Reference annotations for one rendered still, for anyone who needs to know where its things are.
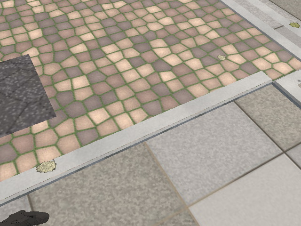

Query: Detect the left robot hand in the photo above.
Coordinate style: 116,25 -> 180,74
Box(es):
0,210 -> 50,226

